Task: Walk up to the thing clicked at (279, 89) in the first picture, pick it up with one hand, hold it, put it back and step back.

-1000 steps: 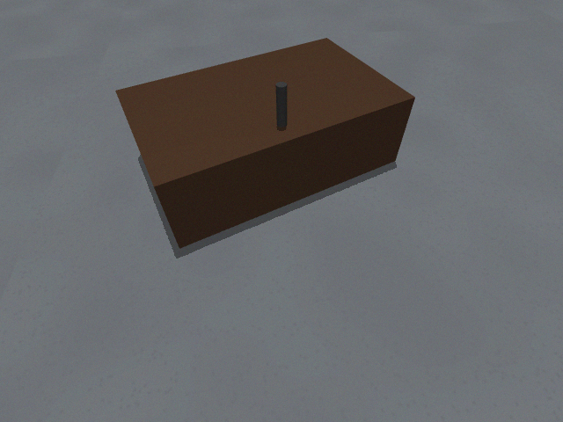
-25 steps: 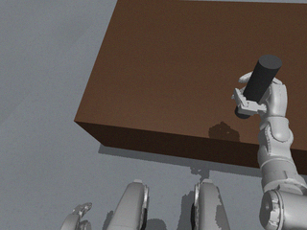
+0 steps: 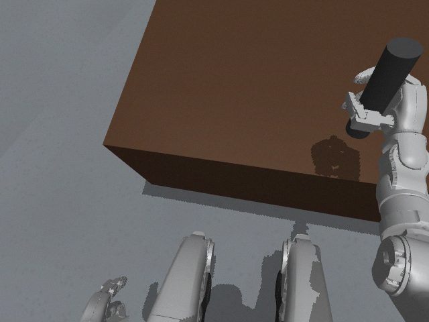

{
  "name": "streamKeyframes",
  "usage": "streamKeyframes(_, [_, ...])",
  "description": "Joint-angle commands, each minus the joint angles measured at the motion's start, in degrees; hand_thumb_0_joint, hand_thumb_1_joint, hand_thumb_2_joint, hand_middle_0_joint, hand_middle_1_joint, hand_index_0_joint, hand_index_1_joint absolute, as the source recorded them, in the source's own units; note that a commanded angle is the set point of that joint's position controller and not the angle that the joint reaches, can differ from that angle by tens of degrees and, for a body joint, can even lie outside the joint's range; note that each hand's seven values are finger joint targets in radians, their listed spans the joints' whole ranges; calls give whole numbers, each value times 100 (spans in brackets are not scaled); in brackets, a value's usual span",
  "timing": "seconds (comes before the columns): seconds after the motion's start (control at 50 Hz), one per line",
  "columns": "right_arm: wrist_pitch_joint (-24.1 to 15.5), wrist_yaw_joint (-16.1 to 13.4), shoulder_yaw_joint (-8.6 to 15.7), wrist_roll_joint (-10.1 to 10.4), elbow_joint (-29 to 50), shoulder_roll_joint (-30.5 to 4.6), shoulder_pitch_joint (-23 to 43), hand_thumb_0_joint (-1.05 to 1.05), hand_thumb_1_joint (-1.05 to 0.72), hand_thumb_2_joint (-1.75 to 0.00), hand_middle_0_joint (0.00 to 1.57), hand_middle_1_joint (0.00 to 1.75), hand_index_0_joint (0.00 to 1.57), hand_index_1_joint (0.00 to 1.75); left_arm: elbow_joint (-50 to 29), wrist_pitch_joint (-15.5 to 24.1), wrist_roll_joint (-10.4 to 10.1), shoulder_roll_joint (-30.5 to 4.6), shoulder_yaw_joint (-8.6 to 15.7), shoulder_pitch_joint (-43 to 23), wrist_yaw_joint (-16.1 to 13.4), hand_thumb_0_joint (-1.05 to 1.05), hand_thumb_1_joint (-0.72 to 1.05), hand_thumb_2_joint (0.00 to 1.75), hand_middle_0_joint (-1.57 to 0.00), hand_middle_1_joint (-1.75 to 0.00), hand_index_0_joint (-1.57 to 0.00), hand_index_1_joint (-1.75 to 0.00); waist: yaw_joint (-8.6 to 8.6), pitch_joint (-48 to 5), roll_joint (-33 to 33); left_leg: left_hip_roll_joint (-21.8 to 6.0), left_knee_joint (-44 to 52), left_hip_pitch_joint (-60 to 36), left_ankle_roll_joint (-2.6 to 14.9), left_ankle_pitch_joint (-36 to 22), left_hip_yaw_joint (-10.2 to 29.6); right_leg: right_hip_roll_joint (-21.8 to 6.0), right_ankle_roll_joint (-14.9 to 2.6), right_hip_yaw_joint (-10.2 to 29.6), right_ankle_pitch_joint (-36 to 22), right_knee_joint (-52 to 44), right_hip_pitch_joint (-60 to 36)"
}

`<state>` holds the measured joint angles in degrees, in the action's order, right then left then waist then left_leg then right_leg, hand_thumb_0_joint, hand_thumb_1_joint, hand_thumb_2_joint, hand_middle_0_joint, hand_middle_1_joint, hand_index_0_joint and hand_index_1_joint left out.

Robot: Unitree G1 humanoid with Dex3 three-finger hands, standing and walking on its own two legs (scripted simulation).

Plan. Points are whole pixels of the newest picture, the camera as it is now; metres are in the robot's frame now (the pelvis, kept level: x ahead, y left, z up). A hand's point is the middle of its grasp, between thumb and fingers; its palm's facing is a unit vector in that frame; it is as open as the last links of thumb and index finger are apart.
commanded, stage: lower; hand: right
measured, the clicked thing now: (376, 96) +0.49 -0.21 +0.04
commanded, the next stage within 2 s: loosen in 1.16 s
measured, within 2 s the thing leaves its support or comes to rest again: neither
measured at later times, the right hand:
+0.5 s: hand (346, 119) +0.50 -0.20 -0.06, palm faces +0.07 +1.00 -0.01, open 6.0 cm
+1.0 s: hand (340, 124) +0.51 -0.20 -0.09, palm faces +0.08 +1.00 -0.01, open 6.0 cm
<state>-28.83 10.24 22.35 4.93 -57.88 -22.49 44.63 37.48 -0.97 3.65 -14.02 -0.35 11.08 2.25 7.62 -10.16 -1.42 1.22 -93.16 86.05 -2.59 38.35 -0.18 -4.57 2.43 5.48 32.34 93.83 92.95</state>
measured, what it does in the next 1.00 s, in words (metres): lowers itself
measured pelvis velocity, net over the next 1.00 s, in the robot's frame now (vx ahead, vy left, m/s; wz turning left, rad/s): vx -0.02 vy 0.01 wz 0.04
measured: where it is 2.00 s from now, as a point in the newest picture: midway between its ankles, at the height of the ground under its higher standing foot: (239, 314)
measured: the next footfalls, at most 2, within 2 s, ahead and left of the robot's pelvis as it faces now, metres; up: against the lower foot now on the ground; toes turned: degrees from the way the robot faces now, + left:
none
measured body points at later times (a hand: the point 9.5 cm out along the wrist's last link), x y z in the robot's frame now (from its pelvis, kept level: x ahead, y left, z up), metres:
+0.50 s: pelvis -0.01 +0.00 -0.07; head +0.19 -0.04 +0.33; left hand +0.07 +0.27 -0.19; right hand +0.49 -0.25 -0.06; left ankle +0.04 +0.15 -0.53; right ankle +0.08 -0.14 -0.53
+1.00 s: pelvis -0.02 +0.01 -0.11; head +0.19 -0.03 +0.29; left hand +0.04 +0.28 -0.23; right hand +0.50 -0.25 -0.09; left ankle +0.04 +0.15 -0.53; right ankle +0.08 -0.14 -0.53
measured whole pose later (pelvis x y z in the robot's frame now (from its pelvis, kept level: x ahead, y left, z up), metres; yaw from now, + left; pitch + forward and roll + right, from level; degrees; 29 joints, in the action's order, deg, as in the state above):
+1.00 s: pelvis -0.02 +0.01 -0.11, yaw +2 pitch +35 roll +5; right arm -24.9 10.9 25.4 3.2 -57.8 -28.1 51.8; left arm 38.9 -2.5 4.3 -15.0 -0.4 10.4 2.4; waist 8.7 -8.9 -0.3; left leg 3.0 -114.4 107.7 -2.9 42.0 0.0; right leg -4.6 3.3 7.8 35.0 114.1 114.6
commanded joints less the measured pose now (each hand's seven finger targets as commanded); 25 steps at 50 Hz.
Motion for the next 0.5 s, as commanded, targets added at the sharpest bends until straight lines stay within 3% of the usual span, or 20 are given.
streamKeyframes(0.0, [-432,70,170,112,1294,-1271,2341,0,-60,-135,143,146,143,146,-433,116,-34,-1058,384,665,-58,0,91,90,-19,-30,-19,-29,74,-3400,-763,108,1155,-875,403,-1605,-281,179,-375,-156,-1028,-858,-2877])
streamKeyframes(0.04, [-402,81,157,115,1257,-1268,2432,0,-61,-132,142,144,142,144,-400,102,-36,-1100,422,713,-71,0,90,91,-19,-29,-19,-29,130,-3391,-691,114,1122,-803,405,-1503,-286,183,-377,-152,-912,-794,-2786])
streamKeyframes(0.06, [-376,70,214,116,953,-1243,2172,0,-58,-131,140,142,140,143,-422,104,-36,-1074,386,691,-64,0,89,91,-19,-29,-19,-29,82,-3238,-616,126,1087,-728,403,-1444,-292,183,-380,-159,-842,-764,-2627])
streamKeyframes(0.08, [-365,88,199,128,719,-1126,2026,0,-59,-132,141,143,141,143,-417,113,-30,-1007,335,686,-50,0,90,91,-19,-29,-19,-30,140,-3077,-473,139,999,-629,389,-1506,-306,169,-400,-148,-887,-656,-2396])
streamKeyframes(0.1, [-432,91,249,160,1073,-1265,2324,0,-60,-132,142,144,142,144,-372,111,-19,-1104,407,708,-56,0,90,91,-19,-29,-19,-30,88,-3184,-599,141,912,-497,412,-1409,-286,175,-388,-152,-807,-586,-2368])
streamKeyframes(0.14, [-482,101,351,143,965,-1394,2316,0,-60,-132,141,143,141,143,-394,121,-9,-1081,365,727,-41,0,90,90,-19,-29,-19,-29,100,-3241,-598,143,781,-375,407,-1433,-285,175,-398,-150,-834,-440,-2237])
streamKeyframes(0.16, [-527,145,207,122,1035,-1301,2396,0,-60,-130,141,142,141,142,-354,123,16,-1096,391,752,-36,0,90,91,-19,-29,-19,-30,143,-3281,-742,131,661,-307,420,-1506,-291,174,-388,-146,-930,-391,-2250])
streamKeyframes(0.22, [-610,179,300,68,1172,-1506,2599,0,-58,-130,138,141,139,141,-366,132,53,-1119,384,776,-13,0,90,91,-19,-29,-19,-29,89,-3580,-926,147,421,-108,422,-1633,-295,150,-388,-126,-1216,-146,-2316])
streamKeyframes(0.28, [-632,169,376,79,1300,-1618,2778,0,-62,-133,141,144,141,144,-413,118,63,-1124,356,711,-2,0,90,90,-19,-30,-19,-30,65,-3816,-1096,151,292,20,429,-1471,-324,154,-364,-104,-1081,-32,-2318])
streamKeyframes(0.34, [-554,132,333,60,1452,-1555,2935,0,-62,-132,140,143,140,143,-344,91,81,-1177,421,823,-4,0,90,91,-19,-30,-19,-30,131,-4129,-1064,152,226,-45,396,-1615,-337,131,-368,-124,-1214,154,-2443])
streamKeyframes(0.36, [-484,134,339,53,1216,-1489,2656,0,-62,-133,141,144,141,144,-350,86,72,-1141,366,783,3,0,90,91,-19,-30,-19,-30,126,-4091,-956,152,148,-46,387,-1676,-364,126,-369,-116,-1284,218,-2394])
streamKeyframes(0.38, [-513,116,289,48,1796,-1653,3176,0,-63,-134,142,145,142,145,-265,63,85,-1258,491,859,-19,0,90,91,-19,-30,-19,-30,98,-4237,-1200,164,109,76,416,-1639,-339,126,-354,-136,-1263,245,-2430])
streamKeyframes(0.4, [-433,75,399,-9,1431,-1731,2914,0,-61,-135,143,146,143,146,-251,42,79,-1264,482,907,-19,0,90,91,-19,-29,-19,-30,76,-4158,-1175,155,56,108,419,-1615,-378,121,-335,-125,-1302,223,-2459])
streamKeyframes(0.46, [-341,69,240,-15,1214,-1495,2823,0,-64,-136,144,147,144,147,-214,12,68,-1223,440,793,-16,0,91,90,-19,-30,-19,-29,149,-3787,-1044,165,-4,331,436,-1309,-419,142,-342,-105,-864,239,-2020])
streamKeyframes(0.48, [-403,50,325,20,1707,-1650,3152,0,-63,-136,144,147,144,147,-223,4,46,-1120,384,819,-13,0,91,90,-19,-29,-19,-29,98,-3924,-1070,154,-62,303,440,-1437,-404,138,-342,-126,-977,294,-2034])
